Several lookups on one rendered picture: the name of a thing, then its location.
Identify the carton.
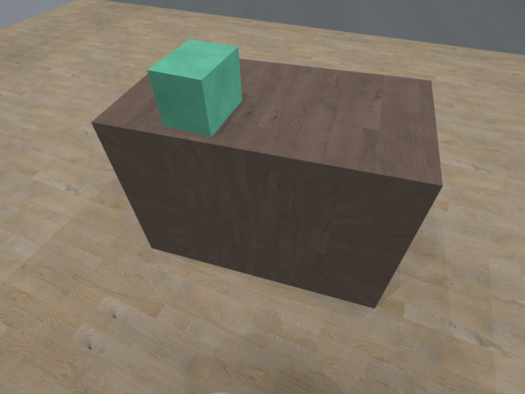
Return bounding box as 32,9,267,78
147,39,242,137

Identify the pedestal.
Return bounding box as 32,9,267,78
91,59,443,309

